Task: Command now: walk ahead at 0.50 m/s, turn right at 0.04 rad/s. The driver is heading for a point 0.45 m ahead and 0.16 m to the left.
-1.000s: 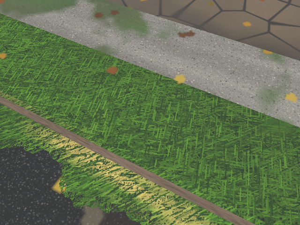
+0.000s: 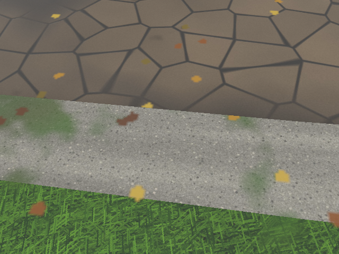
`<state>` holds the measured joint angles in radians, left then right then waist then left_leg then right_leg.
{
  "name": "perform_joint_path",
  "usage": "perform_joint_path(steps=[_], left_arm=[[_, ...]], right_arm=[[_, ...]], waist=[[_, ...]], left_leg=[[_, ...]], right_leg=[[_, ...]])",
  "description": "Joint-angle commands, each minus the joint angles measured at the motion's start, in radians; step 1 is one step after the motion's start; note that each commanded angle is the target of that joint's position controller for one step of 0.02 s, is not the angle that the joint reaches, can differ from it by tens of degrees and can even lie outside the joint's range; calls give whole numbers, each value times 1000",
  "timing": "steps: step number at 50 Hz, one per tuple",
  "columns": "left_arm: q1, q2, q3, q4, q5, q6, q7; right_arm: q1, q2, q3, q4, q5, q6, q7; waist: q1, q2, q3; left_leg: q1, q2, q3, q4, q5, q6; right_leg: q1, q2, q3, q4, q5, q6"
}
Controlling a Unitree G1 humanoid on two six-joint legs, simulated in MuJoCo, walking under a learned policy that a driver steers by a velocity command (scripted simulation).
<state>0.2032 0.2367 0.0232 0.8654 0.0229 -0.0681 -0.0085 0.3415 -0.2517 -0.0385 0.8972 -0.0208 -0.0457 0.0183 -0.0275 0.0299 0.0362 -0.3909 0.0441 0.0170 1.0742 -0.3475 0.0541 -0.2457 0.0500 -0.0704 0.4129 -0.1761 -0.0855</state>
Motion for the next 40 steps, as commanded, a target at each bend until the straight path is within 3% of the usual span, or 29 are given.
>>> perform_joint_path(steps=[1, 3, 8, 14, 16, 17, 18, 19, 20, 21, 22, 23, 24, 25, 27, 29, 31, 34, 40], left_arm=[[82, 101, 26, 1, -12, -29, 6], [113, 116, 31, 25, -19, -35, 6], [190, 110, 29, 75, -15, -31, 5], [269, 124, 30, 130, 2, -28, 18], [257, 129, 31, 139, 6, -26, 26], [242, 138, 33, 141, 8, -25, 30], [233, 150, 36, 142, 10, -22, 32], [223, 157, 37, 140, 9, -15, 33], [218, 151, 33, 124, 6, -14, 35], [267, 80, 17, 74, -23, -20, 23], [238, 118, 32, 67, -2, -28, 14], [170, 126, 35, 46, 0, -32, 10], [135, 113, 30, 41, -6, -39, 8], [133, 92, 28, 47, -4, -33, 12], [167, 69, 24, 56, 16, 3, 15], [170, 54, 23, 54, 13, 25, 12], [138, 50, 23, 48, 9, 36, 11], [56, 43, 18, 32, 3, 42, 12], [-14, 47, 12, 37, -7, 45, 34]], right_arm=[[52, -63, -19, -35, -15, 14, 13], [-17, -58, -20, -56, -19, 22, 20], [-214, -44, -9, -115, -10, 20, 21], [-348, -48, 1, -160, -2, 12, 18], [-339, -55, -2, -164, -4, 7, 17], [-305, -59, -7, -155, -6, 5, 13], [-235, -70, -15, -133, -10, 1, 8], [-103, -82, -26, -87, -15, -6, 4], [60, -131, -47, -37, -30, -13, -3], [167, -261, -86, -30, -38, -11, -14], [116, -249, -83, -24, 4, 1, -2], [15, -223, -77, -40, 19, 6, -3], [-45, -154, -59, -51, 15, 3, -4], [-73, -114, -47, -49, 14, -3, -6], [-86, -75, -30, -33, 17, -19, -7], [-54, -97, -32, -13, 13, -32, -7], [-37, -108, -29, -2, 11, -29, -12], [-21, -90, -17, 11, 12, -17, -20], [15, -76, -4, 55, 0, 1, -39]], waist=[[0, -100, -35], [1, -92, -4], [40, -81, 46], [75, -84, 73], [58, -84, 70], [39, -91, 47], [8, -98, 2], [-49, -84, -69], [-109, -60, -157], [-106, 149, -276], [-71, 145, -312], [-29, 69, -157], [-9, -13, -68], [24, -44, -20], [67, -15, -32], [77, 3, -57], [73, 15, -63], [45, 45, -61], [2, 58, -47]], left_leg=[[-155, 49, -27, -2, 62, -20], [-206, 63, -16, -44, 123, -37], [-269, 66, 15, -255, 279, -57], [-240, 19, 42, -438, 299, 3], [-196, -9, 56, -474, 236, 40], [-133, -38, 77, -487, 196, 61], [-43, -74, 97, -499, 158, 83], [106, -115, 117, -558, 172, 106], [352, -53, 15, -575, 167, 150], [651, 227, -459, -623, 113, 291], [686, 309, -770, -780, 161, 340], [550, 293, -602, -778, 227, 314], [408, 267, -468, -788, 431, 287], [308, 221, -357, -792, 637, 250], [205, 159, -209, -796, 874, 202], [197, 135, -147, -792, 1031, 196], [215, 112, -106, -792, 1066, 177], [247, 81, -69, -782, 1036, 127], [326, 118, -105, -728, 981, 121]], right_leg=[[149, -256, 262, -249, 219, -126], [143, -248, 228, -287, 214, -136], [175, -221, 160, -310, 269, -127], [312, -267, 86, -280, 384, -104], [357, -282, 48, -221, 517, -85], [369, -281, 24, -154, 671, -72], [378, -276, 0, -38, 816, -60], [357, -253, -35, 144, 869, -43], [191, -226, -61, 380, 699, -18], [-176, -74, -105, 788, 226, 35], [-358, 20, 66, 947, -309, 36], [-419, -54, 119, 966, -236, 30], [-389, -91, 107, 911, -167, 35], [-333, -115, 103, 843, -154, 43], [-212, -124, 93, 753, -153, 68], [-193, -102, 73, 703, -118, 84], [-216, -98, 59, 623, -61, 94], [-221, -94, 44, 469, 32, 97], [-151, -67, 46, 264, 24, 73]])
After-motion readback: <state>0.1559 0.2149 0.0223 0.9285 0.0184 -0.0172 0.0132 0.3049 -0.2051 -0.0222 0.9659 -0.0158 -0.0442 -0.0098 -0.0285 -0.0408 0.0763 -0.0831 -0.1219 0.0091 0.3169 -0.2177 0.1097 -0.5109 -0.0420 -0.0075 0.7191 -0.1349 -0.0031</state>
